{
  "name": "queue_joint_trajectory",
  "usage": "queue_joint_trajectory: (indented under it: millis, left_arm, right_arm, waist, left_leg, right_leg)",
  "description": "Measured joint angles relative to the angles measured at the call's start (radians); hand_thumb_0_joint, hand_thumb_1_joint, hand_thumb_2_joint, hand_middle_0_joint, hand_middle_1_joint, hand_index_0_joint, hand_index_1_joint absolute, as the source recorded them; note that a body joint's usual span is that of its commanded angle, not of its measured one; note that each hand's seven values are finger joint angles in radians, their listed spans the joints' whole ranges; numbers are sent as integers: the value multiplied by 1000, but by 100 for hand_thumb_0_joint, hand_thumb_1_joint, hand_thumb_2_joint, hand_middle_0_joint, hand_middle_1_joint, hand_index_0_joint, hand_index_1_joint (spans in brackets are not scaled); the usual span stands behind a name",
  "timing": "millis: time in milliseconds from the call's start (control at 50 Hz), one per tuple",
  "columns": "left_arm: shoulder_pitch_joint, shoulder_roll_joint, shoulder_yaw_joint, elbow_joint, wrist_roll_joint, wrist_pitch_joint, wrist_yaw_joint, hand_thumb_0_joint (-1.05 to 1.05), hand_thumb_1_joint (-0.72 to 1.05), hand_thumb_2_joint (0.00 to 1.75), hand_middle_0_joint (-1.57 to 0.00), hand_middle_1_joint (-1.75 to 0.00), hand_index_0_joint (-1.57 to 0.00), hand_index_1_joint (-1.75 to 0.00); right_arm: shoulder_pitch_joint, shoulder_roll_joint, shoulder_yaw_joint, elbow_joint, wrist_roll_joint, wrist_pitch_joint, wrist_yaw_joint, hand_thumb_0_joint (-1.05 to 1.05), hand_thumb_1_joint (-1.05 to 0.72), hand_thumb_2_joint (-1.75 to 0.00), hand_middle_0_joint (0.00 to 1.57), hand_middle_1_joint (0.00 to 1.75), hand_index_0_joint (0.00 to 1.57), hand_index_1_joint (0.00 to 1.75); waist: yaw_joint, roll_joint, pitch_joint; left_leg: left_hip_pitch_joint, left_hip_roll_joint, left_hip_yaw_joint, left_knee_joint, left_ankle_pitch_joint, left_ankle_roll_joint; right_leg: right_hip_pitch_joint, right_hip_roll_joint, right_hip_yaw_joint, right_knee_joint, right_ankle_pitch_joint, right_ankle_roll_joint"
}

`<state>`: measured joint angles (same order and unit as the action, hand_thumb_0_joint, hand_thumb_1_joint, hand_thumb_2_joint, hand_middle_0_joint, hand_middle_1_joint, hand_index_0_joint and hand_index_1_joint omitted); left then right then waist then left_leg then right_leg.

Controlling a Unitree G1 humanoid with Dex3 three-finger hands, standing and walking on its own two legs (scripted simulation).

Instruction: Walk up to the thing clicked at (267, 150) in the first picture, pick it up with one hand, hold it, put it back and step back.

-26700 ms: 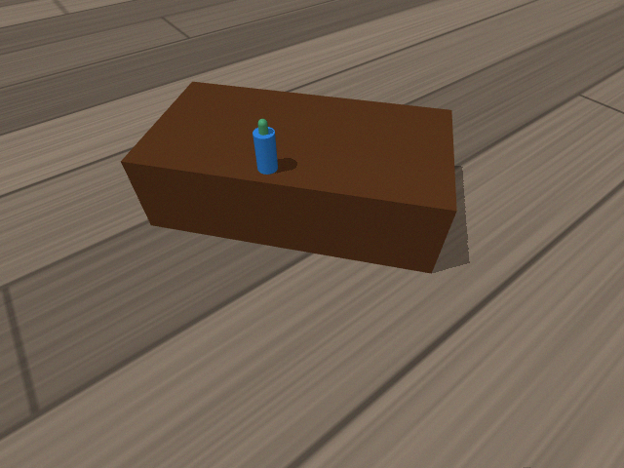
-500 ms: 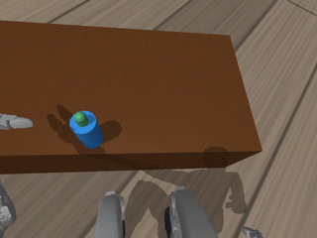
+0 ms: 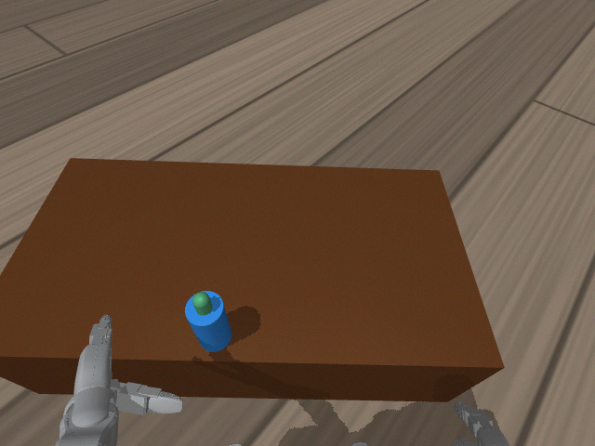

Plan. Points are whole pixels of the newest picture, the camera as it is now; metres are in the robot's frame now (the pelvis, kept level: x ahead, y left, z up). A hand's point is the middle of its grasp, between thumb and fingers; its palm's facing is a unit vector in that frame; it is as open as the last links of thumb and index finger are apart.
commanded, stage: home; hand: left
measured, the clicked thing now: (208, 318) +0.41 +0.18 -0.27
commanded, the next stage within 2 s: none
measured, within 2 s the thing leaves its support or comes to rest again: neither
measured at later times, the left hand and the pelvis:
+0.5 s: hand (172, 435) +0.17 +0.16 -0.06, palm faces +0.15 -0.95 -0.27, open 17.5 cm; pelvis +0.00 -0.02 +0.00, yaw +2 degrees
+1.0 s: hand out of the picture +0.08 +0.25 -0.10, palm faces +0.00 -0.92 -0.39, open 17.6 cm; pelvis +0.01 +0.00 +0.04, yaw +2 degrees
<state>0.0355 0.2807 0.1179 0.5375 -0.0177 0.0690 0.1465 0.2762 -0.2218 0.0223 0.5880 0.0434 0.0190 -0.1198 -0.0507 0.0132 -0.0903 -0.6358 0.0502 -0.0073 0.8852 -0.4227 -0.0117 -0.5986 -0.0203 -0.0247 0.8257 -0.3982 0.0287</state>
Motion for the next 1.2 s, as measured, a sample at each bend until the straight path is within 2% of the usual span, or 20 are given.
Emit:
queue_joint_trajectory:
  millis: [120,220,360,600,660,700,780,900,1040,1200]
  left_arm:
    - [216,-62,-99,-204,-14,39,-6,-1,-49,9,-7,-6,-6,-6]
    - [333,-94,-143,-308,-15,70,-13,-1,-49,8,-7,-6,-6,-6]
    - [350,-95,-135,-355,-8,95,-12,-1,-52,7,-6,-6,-6,-6]
    - [361,-95,-133,-378,2,105,-9,-1,-55,5,-6,-5,-5,-5]
    - [296,-67,-142,-210,57,31,-59,-1,-57,4,-6,-5,-5,-5]
    - [261,-41,-148,-88,69,-3,-89,-1,-57,4,-6,-5,-5,-5]
    - [242,-1,-142,83,66,-44,-112,-1,-58,3,-6,-5,-6,-5]
    - [231,37,-126,254,56,-65,-112,-1,-58,3,-6,-5,-5,-5]
    - [208,57,-123,394,49,-69,-111,-1,-57,3,-6,-5,-5,-5]
    - [177,53,-134,504,46,-63,-116,-1,-57,4,-6,-5,-5,-5]
  right_arm:
    - [-54,13,8,-24,-3,-23,-9,1,-90,-90,20,30,21,30]
    - [-85,20,13,-40,-9,-39,-22,1,-90,-90,20,30,21,30]
    - [-90,19,16,-50,-24,-71,-41,1,-90,-90,20,30,21,30]
    - [-29,8,1,-30,-28,-92,-33,1,-90,-90,20,30,21,30]
    - [-48,-8,-11,61,-92,-67,18,1,-90,-90,20,30,20,30]
    - [-56,-25,-18,126,-105,-36,54,1,-90,-90,20,30,20,30]
    - [-40,-52,-38,204,-103,-15,91,1,-90,-90,20,30,21,30]
    - [-25,-87,-54,287,-97,-5,104,1,-90,-90,20,30,20,30]
    - [-35,-99,-50,371,-86,-2,105,1,-91,-90,20,30,20,30]
    - [-69,-96,-33,437,-79,-4,106,0,-90,-90,20,30,20,30]
  waist:
    - [29,18,0]
    - [49,16,10]
    - [56,7,31]
    - [31,12,21]
    - [37,2,45]
    - [40,0,49]
    - [41,-2,54]
    - [42,3,77]
    - [50,2,104]
    - [57,2,112]
  left_leg:
    - [69,-6,-1,-38,6,-4]
    - [101,-9,-11,-49,9,-10]
    - [109,-9,-28,-48,14,-21]
    - [106,-3,-20,-38,9,-24]
    - [156,-14,-14,-69,21,-21]
    - [192,-20,-13,-96,31,-18]
    - [269,-29,-7,-167,57,-15]
    - [361,-35,0,-282,110,-6]
    - [436,-45,6,-389,166,5]
    - [486,-59,10,-466,213,15]
  right_leg:
    - [64,-6,-3,-21,-5,-2]
    - [95,-9,-14,-20,-14,-8]
    - [105,-9,-30,-10,-19,-19]
    - [96,-3,-22,3,-23,-22]
    - [138,-13,-17,-11,-20,-24]
    - [173,-19,-17,-33,-14,-23]
    - [245,-28,-14,-96,8,-16]
    - [340,-32,-12,-218,66,-4]
    - [418,-40,-10,-333,129,9]
    - [466,-52,-7,-406,174,20]
